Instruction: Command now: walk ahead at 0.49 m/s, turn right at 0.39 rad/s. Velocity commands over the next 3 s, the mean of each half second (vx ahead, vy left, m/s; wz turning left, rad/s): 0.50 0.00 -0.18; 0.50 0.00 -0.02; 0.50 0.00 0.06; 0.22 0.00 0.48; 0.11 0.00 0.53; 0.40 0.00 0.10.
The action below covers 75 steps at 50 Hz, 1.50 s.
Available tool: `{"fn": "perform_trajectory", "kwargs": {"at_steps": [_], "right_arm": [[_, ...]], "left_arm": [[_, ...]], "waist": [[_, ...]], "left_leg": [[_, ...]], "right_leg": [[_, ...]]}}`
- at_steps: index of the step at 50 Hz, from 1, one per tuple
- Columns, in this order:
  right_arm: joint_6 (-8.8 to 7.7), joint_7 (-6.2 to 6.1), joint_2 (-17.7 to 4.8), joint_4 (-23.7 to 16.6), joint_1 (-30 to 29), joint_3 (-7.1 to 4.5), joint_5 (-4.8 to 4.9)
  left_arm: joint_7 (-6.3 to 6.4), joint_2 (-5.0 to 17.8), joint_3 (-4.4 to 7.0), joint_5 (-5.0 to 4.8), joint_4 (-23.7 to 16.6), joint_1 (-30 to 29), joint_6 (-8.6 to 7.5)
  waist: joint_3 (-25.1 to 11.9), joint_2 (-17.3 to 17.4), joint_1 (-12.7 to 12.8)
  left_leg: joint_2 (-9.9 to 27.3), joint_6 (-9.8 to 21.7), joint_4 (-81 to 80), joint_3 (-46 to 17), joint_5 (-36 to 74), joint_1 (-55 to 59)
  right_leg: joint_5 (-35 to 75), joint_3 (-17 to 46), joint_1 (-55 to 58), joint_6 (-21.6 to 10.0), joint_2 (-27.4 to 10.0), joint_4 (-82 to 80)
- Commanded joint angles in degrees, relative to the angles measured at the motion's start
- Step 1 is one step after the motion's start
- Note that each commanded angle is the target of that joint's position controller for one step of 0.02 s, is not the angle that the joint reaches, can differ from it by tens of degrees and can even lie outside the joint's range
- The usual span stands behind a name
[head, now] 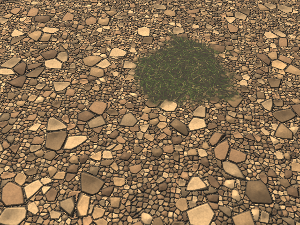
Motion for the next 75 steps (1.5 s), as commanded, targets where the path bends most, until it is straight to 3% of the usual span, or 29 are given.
{"fn": "perform_trajectory", "kwargs": {"at_steps": [1, 5, 10, 12, 13, 14, 15, 16, 18, 21, 28, 34, 37, 39, 40, 41, 42, 44, 46, 52, 63, 65, 67, 68, 69, 70, 71, 73, 75], "right_arm": [[-1.46, 0.53, -4.1, -1.3, 1.8, -0.39, -0.06], [-1.06, 0.65, -5.0, 0.5, 4.0, -0.26, 0.46], [0.50, 0.03, -7.5, 4.3, 10.0, -0.51, 0.35], [1.33, -0.25, -8.3, 5.5, 10.5, -0.51, 0.48], [1.70, -0.37, -8.0, 5.8, 10.6, -0.26, 0.78], [1.61, -0.40, -6.5, 4.1, 9.3, 0.37, 1.03], [1.35, 0.52, 0.3, 1.1, 13.1, 1.95, 2.39], [1.57, -0.08, -6.6, 1.7, 8.8, -0.12, 1.10], [0.98, 0.24, -5.3, 0.0, 2.7, 0.03, 1.22], [3.14, 1.02, -2.7, 2.2, 5.3, 0.17, -0.60], [4.03, 2.02, -1.8, -2.0, -8.9, 0.43, -0.70], [3.71, 1.80, -2.6, -4.9, -18.8, 0.88, -0.24], [3.11, 1.46, -3.5, -5.1, -17.8, 0.45, -0.39], [2.33, 0.68, -4.6, -1.3, -6.5, -0.57, -0.62], [1.68, 0.04, -7.2, 2.2, 4.1, -1.64, -1.45], [1.32, -0.46, -14.1, 3.2, 11.9, -3.40, -2.80], [2.13, 0.18, -13.7, 3.5, 11.0, -3.43, -0.69], [2.17, 0.47, -7.5, 1.9, -0.9, -1.87, 0.49], [1.43, 0.44, -3.3, 3.0, -3.4, -0.60, 0.60], [-0.11, 0.22, -4.1, 7.1, 3.8, -0.49, 0.82], [0.47, -1.00, -4.4, 11.6, 12.4, 0.00, -0.05], [0.65, -1.34, -5.0, 11.8, 10.7, -0.19, -0.30], [0.97, -1.23, -5.3, 11.9, 9.1, -0.22, -0.10], [0.86, -0.98, -4.2, 10.7, 8.5, 0.32, 0.46], [0.89, -0.37, 1.8, 9.0, 14.2, 1.63, 3.02], [1.17, -0.83, -3.8, 10.0, 12.3, -0.10, 1.73], [1.28, -0.77, -4.3, 8.6, 7.7, -0.54, 1.29], [1.71, -0.31, -2.0, 8.4, 4.4, -0.44, 0.66], [3.41, 0.54, -0.2, 8.9, 5.9, -0.45, -0.59]], "left_arm": [[-0.68, -0.7, -0.78, 0.02, -3.4, 0.0, -0.23], [-1.36, -1.9, -2.22, -0.23, -5.8, -9.5, -1.02], [-0.75, -0.8, -2.54, -0.11, -7.2, -15.1, -1.56], [-0.02, 0.1, -2.03, 0.28, -5.2, -9.4, -2.20], [0.54, 1.5, -1.29, 0.81, -1.9, -0.6, -2.89], [1.33, 5.3, 0.00, 1.90, 0.7, 9.8, -3.36], [2.16, 11.6, 1.55, 1.79, 1.5, 14.3, -3.20], [2.56, 10.0, 1.65, -0.71, 1.7, 14.3, -2.46], [2.20, 4.5, 0.15, -1.31, 2.1, 6.0, -3.01], [2.16, 0.5, -0.93, -1.66, 3.3, 3.2, -4.11], [2.07, 1.6, -0.79, -2.11, 8.0, 9.6, -4.97], [2.64, 3.5, -0.70, -1.58, 11.5, 15.0, -4.81], [3.23, 4.6, -0.51, -1.19, 12.7, 14.4, -4.46], [3.34, 5.4, -0.34, -1.12, 13.1, 12.6, -4.10], [3.30, 4.3, -0.77, -1.19, 12.8, 12.8, -4.05], [2.80, -1.1, -2.10, -3.33, 11.0, 17.9, -4.11], [2.66, 1.0, -1.29, -2.58, 11.7, 18.2, -4.25], [2.28, 2.5, -0.72, -1.76, 9.7, 9.2, -4.35], [1.89, 0.3, -0.94, -0.80, 9.7, 8.3, -3.42], [0.84, -1.3, -1.26, -0.38, 8.1, 1.3, -1.24], [0.95, -1.5, -2.06, -1.21, 2.2, -16.6, -2.14], [1.22, -0.9, -1.64, -1.24, 2.7, -14.0, -2.68], [2.10, 0.8, -0.41, -0.89, 7.1, -0.5, -3.60], [2.82, 4.4, 0.84, 0.39, 9.7, 10.2, -4.27], [3.12, 10.7, 2.49, 1.56, 10.1, 16.2, -4.21], [2.63, 8.5, 2.21, -0.72, 9.6, 12.3, -3.24], [2.47, 5.5, 1.31, -1.46, 8.6, 5.6, -3.14], [2.40, -0.1, -0.15, -1.39, 8.5, 0.6, -4.08], [2.96, -2.0, -0.81, -1.53, 9.9, 1.7, -4.95]], "waist": [[1.0, 6.7, 1.6], [2.2, 7.0, 0.0], [3.1, 7.6, -1.5], [-0.2, 8.3, 1.4], [-5.2, 6.8, 5.2], [-12.1, 3.4, 9.4], [-19.6, -11.1, 8.1], [-18.0, -3.7, 9.1], [-5.9, 0.1, 4.6], [-2.1, -0.6, 0.0], [3.3, -0.3, 1.1], [5.1, -0.5, 3.7], [4.8, -0.4, 2.3], [-1.1, 0.4, -3.0], [-7.4, 2.6, -6.5], [-16.4, 13.9, -6.3], [-19.4, 16.0, -5.5], [-4.0, 5.9, -1.5], [0.5, 6.5, 1.9], [2.9, 6.0, 2.3], [5.6, 6.8, -1.7], [4.4, 7.1, 0.2], [-2.3, 5.7, 5.9], [-8.9, 2.9, 9.7], [-17.9, -9.4, 8.4], [-17.6, -4.1, 7.6], [-8.4, -1.2, 4.9], [-0.4, 1.0, 2.3], [0.7, -0.7, 0.1]], "left_leg": [[15.9, 7.4, -12.3, -11.2, 11.1, 1.6], [13.1, 5.8, -12.1, -4.5, 16.5, 0.6], [16.4, 5.9, -7.8, -5.3, 25.5, 10.1], [16.0, 5.1, 2.0, -3.7, 40.2, 12.4], [14.0, 4.0, 12.4, -1.5, 41.3, 9.4], [12.1, 2.6, 26.8, -0.3, 25.9, -1.5], [2.3, -0.2, 48.4, 1.2, -14.3, -24.8], [2.3, 0.3, 54.6, -7.0, -18.1, -30.6], [6.6, 0.9, 50.2, -8.9, -9.0, -30.0], [7.9, -0.7, 44.2, -8.5, -6.1, -21.8], [8.9, -2.9, 29.8, -6.2, 7.2, -28.0], [6.5, -0.6, 17.1, -4.5, 10.1, -25.6], [4.5, 1.9, 13.5, -3.5, 4.1, -21.6], [0.5, 4.0, 9.0, -1.4, 2.4, -6.7], [3.2, 6.0, 8.6, -4.7, 2.0, 7.8], [20.7, 12.1, 6.0, -29.2, -5.8, 26.7], [25.8, 14.8, -4.2, -48.4, -7.4, 27.9], [21.7, 11.9, -6.6, -32.9, -8.4, 11.8], [16.4, 8.1, -9.8, -22.7, -0.3, 2.0], [13.3, 8.4, -13.5, -14.0, 11.2, 1.7], [14.9, 7.9, -9.5, -10.2, 26.3, 15.3], [15.3, 7.0, -4.8, -9.2, 36.7, 16.7], [12.9, 5.2, 10.9, -7.4, 46.1, 13.5], [10.5, 4.2, 25.3, -6.4, 33.1, 2.7], [0.9, 1.2, 48.4, -2.2, -1.8, -18.2], [-0.5, 2.0, 55.8, -9.6, -16.8, -23.3], [3.0, 2.5, 55.6, -11.2, -12.1, -25.5], [6.5, 2.4, 49.8, -11.1, -6.1, -22.3], [7.4, 1.5, 47.4, -10.7, -4.2, -18.7]], "right_leg": [[5.7, 2.6, -5.5, 0.6, -1.7, -4.4], [13.0, -3.6, 0.2, 1.0, -1.2, -20.5], [5.6, -7.6, 3.5, -1.1, -0.1, -29.9], [2.3, -9.1, 12.6, -3.2, 3.1, -34.3], [4.2, -9.2, 24.4, -4.7, 4.4, -37.6], [-0.3, 1.1, 39.8, -7.5, -4.9, -37.8], [-2.1, 29.9, 58.1, -15.6, -23.5, -42.2], [1.7, 33.9, 54.6, -15.4, -22.7, -45.9], [12.3, 17.9, 40.3, -11.5, -16.9, -48.2], [16.7, 8.5, 28.9, -8.1, -11.5, -52.7], [19.9, 1.7, 28.1, -8.4, -8.8, -57.5], [23.2, 0.3, 35.0, -7.4, -10.9, -56.3], [32.8, -0.4, 39.2, -6.4, -12.2, -51.3], [45.8, -3.0, 38.2, -4.6, -10.1, -37.0], [38.8, -4.9, 30.8, -3.5, -7.2, -23.8], [13.2, -8.5, 11.5, -0.7, 0.2, -1.1], [-15.8, -2.1, 2.2, -0.7, 6.1, 9.7], [-6.1, 0.5, -1.9, -1.6, -0.7, 9.5], [-2.0, -0.2, 3.2, -1.1, -4.0, 2.8], [6.4, -3.3, -1.5, 1.8, -5.6, -5.4], [10.7, -6.9, -1.6, 0.4, -2.1, -29.9], [6.2, -7.8, 3.9, -1.5, -0.2, -32.4], [6.1, -9.0, 21.5, -4.0, 3.3, -37.5], [3.9, -1.0, 37.4, -6.6, -4.1, -38.2], [-3.1, 25.9, 55.1, -13.5, -22.6, -42.2], [-4.7, 33.9, 50.6, -13.8, -24.0, -48.2], [-5.4, 23.9, 42.2, -11.7, -21.7, -49.4], [0.9, 11.6, 29.8, -7.2, -16.7, -53.7], [6.7, 4.3, 25.2, -4.8, -13.9, -55.2]]}}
